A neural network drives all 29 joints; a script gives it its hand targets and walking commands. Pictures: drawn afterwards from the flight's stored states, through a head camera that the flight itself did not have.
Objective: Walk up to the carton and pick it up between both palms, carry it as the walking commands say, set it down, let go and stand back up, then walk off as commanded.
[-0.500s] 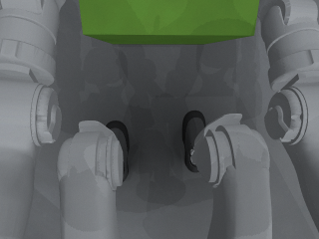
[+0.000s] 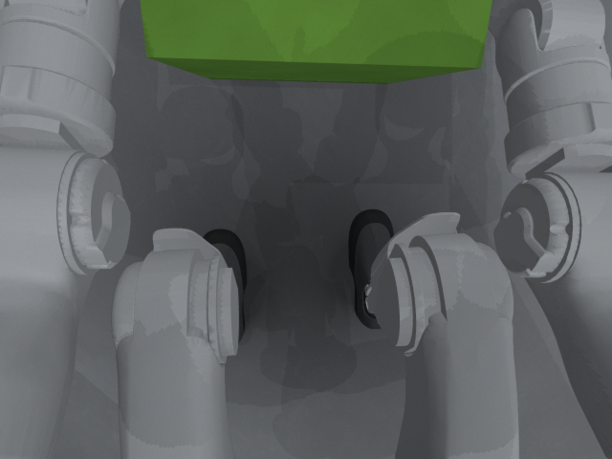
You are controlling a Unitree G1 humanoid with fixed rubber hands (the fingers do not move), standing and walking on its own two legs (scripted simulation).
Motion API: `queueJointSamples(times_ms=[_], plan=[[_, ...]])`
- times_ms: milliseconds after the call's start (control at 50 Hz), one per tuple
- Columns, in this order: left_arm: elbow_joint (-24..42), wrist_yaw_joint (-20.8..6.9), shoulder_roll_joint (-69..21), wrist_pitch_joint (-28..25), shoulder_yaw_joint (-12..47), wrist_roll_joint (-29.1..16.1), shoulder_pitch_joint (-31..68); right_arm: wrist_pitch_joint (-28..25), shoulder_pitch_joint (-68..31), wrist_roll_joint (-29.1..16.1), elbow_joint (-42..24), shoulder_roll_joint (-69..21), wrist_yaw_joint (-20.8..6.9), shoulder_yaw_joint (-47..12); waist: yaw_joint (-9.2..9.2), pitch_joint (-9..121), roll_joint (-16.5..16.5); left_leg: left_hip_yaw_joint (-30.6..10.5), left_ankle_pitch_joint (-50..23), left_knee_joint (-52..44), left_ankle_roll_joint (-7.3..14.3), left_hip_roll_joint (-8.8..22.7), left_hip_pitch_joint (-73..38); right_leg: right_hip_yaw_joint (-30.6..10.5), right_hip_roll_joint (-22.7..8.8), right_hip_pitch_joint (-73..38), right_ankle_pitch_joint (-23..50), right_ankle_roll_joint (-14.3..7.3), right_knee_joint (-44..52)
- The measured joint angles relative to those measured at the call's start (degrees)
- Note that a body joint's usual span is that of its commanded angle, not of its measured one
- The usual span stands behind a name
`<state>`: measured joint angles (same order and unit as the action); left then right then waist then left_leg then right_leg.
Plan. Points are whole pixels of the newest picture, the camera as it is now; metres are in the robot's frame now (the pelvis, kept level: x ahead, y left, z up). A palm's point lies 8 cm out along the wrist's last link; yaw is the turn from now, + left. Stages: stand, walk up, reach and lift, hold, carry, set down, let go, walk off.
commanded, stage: reach and lift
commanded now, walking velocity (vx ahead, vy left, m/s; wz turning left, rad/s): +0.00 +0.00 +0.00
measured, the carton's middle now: out of the picture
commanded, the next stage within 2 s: none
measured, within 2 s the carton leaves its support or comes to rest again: leaves its support in 0.50 s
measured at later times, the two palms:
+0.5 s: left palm out of the picture +0.58 +0.15 -0.16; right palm out of the picture +0.55 -0.19 -0.16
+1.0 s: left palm out of the picture +0.58 +0.14 -0.09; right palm out of the picture +0.55 -0.19 -0.09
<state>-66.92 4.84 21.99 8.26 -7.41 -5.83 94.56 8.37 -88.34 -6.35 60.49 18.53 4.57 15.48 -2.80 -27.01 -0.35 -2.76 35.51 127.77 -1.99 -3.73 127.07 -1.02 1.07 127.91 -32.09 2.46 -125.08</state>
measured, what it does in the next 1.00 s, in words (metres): stands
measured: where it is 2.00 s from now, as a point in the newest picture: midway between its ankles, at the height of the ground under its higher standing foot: (299, 297)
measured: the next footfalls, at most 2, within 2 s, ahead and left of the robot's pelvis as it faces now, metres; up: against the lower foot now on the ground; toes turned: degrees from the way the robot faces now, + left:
none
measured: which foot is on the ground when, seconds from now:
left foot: down 0.00-1.00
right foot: down 0.00-1.00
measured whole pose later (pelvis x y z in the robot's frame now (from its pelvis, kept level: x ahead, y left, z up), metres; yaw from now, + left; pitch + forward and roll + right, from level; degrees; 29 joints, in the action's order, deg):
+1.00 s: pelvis +0.00 +0.00 +0.04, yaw +1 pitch +44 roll -1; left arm -51.8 4.2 16.4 19.3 -16.1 1.4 84.5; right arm 21.6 -77.2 3.0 41.6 11.6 3.3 23.7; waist -2.9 -10.7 -1.6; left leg -3.1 33.2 117.5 -2.5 -5.3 128.5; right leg -2.8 3.2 129.3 -30.4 3.6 -115.5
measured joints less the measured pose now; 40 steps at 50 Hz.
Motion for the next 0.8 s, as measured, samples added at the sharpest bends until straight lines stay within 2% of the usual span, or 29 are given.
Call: queueJointSamples(times_ms=[120,280,400,500,560,660,800], plan=[[3.6,-1.2,-1.1,2.0,-2.4,1.3,-2.4,2.2,2.5,1.6,-3.8,-0.8,-1.1,2.7,0.29,0.5,-0.1,0.2,1.1,1.6,0.4,0.0,0.2,-0.2,0.2,0.1,-1.0,0.4,-1.5],[6.5,-1.4,-2.0,2.9,-2.9,0.9,-4.8,3.0,4.5,0.9,-5.5,-0.4,-2.3,2.4,0.24,2.0,-0.5,0.6,1.7,1.9,0.9,-0.2,0.8,-0.7,0.3,0.5,-1.9,0.9,-1.8],[8.3,0.4,-2.3,3.6,-1.4,-0.1,-6.1,3.8,5.8,-0.2,-7.2,-0.6,-1.1,0.9,0.08,3.3,-0.6,0.8,1.7,1.2,0.8,-0.4,1.2,-0.9,0.3,0.9,-2.0,1.0,-1.3],[9.3,2.8,-2.3,5.4,0.4,-1.1,-7.7,5.8,7.6,-0.7,-9.2,-1.7,1.3,-0.6,0.02,6.0,-0.6,0.6,1.4,0.1,0.4,-0.8,1.8,-1.1,0.7,1.7,-1.8,1.0,-0.4],[9.8,3.0,-2.2,6.3,0.8,-1.6,-8.5,7.0,8.5,-0.4,-10.1,-2.3,1.8,-0.8,0.02,8.0,-0.7,0.5,0.9,-0.9,0.0,-1.1,2.0,-1.4,1.1,2.0,-1.4,1.2,0.4],[8.8,2.0,-2.3,7.2,-1.1,-0.1,-7.9,8.2,8.3,2.0,-10.2,-3.3,1.3,1.2,-0.12,11.0,-1.2,0.3,-0.3,-3.3,-0.2,-1.5,1.8,-1.6,1.3,1.7,-0.4,1.3,2.6],[8.8,0.0,-3.8,8.5,-7.1,5.6,-6.7,10.3,7.9,8.1,-12.2,-5.4,-0.6,6.7,-0.3,14.0,-1.7,-0.1,-1.9,-6.9,-0.3,-1.7,1.6,-1.6,1.6,1.3,1.1,1.2,6.4]])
